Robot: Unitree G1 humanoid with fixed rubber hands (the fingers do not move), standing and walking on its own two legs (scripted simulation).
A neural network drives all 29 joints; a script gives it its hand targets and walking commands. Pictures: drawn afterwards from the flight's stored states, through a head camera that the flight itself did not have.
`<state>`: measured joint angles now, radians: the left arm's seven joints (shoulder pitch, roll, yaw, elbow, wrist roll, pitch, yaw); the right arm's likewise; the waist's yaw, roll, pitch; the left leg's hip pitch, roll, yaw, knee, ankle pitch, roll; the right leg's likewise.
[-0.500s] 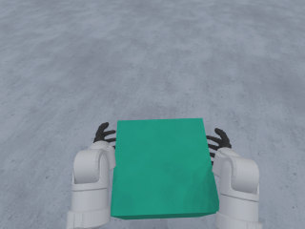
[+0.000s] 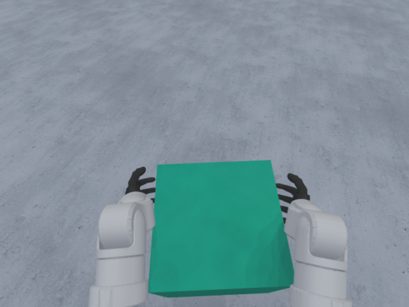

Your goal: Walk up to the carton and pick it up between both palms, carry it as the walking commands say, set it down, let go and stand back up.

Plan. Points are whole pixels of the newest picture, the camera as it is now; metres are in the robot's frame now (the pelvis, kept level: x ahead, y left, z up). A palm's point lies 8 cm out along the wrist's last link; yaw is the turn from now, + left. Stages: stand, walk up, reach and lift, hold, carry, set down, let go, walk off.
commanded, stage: carry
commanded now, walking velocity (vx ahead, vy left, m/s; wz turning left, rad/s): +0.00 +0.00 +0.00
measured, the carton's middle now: (216, 233) +0.29 -0.01 -0.01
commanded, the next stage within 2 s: none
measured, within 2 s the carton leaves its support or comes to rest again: neither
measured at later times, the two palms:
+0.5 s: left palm (129, 221) +0.26 +0.14 +0.09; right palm (303, 230) +0.25 -0.15 +0.09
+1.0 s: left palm (147, 214) +0.28 +0.12 +0.09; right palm (317, 227) +0.26 -0.18 +0.08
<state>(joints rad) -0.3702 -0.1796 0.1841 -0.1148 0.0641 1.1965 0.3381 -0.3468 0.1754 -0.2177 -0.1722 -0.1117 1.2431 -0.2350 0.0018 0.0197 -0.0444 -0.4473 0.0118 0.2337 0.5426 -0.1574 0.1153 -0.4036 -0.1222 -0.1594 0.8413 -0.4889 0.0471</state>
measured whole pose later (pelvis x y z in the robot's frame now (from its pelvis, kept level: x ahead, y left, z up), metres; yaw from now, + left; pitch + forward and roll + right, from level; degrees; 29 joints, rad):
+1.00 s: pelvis -0.02 -0.02 +0.00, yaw -2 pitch +2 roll +0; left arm -0.36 -0.18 0.18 -0.11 0.06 1.18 0.34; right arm -0.35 0.18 -0.22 -0.15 -0.11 1.22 -0.23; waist 0.00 0.03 -0.05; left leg -0.45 0.06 0.25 0.51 -0.10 0.09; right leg -0.36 -0.05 -0.16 0.63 -0.31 -0.03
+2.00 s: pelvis -0.03 -0.08 +0.00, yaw -4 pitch +4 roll +1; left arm -0.35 -0.18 0.18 -0.12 0.06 1.16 0.31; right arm -0.35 0.18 -0.21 -0.18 -0.11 1.22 -0.24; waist 0.00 0.02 -0.03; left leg -0.29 0.08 0.20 0.63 -0.39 -0.01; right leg -0.44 0.02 -0.16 0.76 -0.37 -0.07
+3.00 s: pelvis -0.10 -0.13 +0.01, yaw -2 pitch +1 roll +7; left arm -0.36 -0.18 0.18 -0.17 0.07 1.20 0.32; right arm -0.35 0.18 -0.19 -0.22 -0.11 1.24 -0.24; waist 0.00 0.01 -0.01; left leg -0.42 0.01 0.10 0.90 -0.37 -0.03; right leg -0.42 -0.13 -0.18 0.58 -0.19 -0.09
